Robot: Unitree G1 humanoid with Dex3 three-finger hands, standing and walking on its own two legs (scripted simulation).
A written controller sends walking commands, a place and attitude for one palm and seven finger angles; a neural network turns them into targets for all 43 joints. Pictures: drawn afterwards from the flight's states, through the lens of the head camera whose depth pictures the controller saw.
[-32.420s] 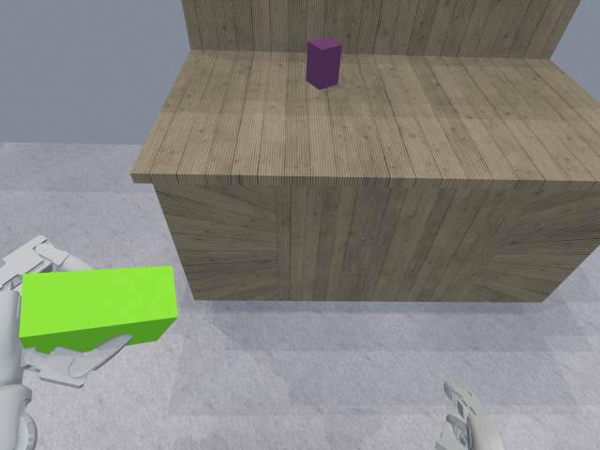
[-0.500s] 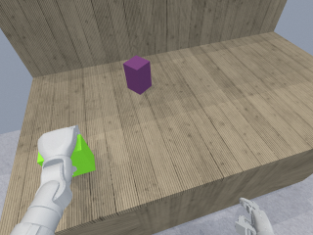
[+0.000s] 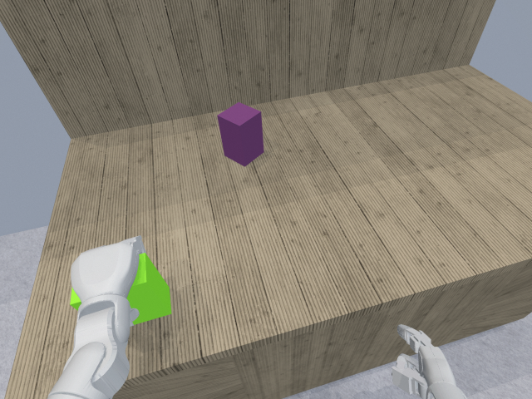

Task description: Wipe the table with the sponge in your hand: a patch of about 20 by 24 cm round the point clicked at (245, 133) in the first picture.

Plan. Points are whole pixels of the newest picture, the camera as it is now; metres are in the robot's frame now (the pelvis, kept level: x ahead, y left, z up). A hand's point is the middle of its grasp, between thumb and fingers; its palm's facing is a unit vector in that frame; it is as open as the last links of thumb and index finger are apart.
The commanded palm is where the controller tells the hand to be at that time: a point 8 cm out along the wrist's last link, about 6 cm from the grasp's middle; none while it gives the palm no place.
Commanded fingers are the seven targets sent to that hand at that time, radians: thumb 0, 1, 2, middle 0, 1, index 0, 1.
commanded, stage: wipe back along the first lane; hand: left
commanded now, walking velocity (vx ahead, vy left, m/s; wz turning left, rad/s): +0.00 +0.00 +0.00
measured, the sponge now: (131, 300) +0.26 +0.28 -0.02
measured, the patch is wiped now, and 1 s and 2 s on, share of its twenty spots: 1.00 1.00 1.00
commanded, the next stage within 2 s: lift the sponge slowly off the table in 0.02 s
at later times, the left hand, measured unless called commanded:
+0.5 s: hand (120, 294) +0.24 +0.27 +0.03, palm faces -0.02 -0.08 -1.00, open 9.3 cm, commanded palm +0.21 +0.25 +0.08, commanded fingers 0.00 0.10 1.30 -1.20 -1.60 -1.20 -1.60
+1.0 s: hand (117, 292) +0.24 +0.26 +0.05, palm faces -0.01 -0.10 -0.99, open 9.3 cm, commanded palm +0.22 +0.25 +0.12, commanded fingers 0.00 0.10 1.30 -1.20 -1.60 -1.20 -1.60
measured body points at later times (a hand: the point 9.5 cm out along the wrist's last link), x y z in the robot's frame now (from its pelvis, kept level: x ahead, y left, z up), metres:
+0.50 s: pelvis -0.01 +0.00 +0.00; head -0.01 -0.03 +0.45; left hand +0.24 +0.27 +0.08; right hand +0.21 -0.23 -0.09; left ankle -0.03 +0.13 -0.73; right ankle -0.01 -0.14 -0.73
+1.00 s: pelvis -0.01 -0.01 +0.01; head -0.01 -0.04 +0.46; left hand +0.23 +0.26 +0.10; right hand +0.23 -0.21 -0.08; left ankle -0.03 +0.13 -0.73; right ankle -0.01 -0.14 -0.73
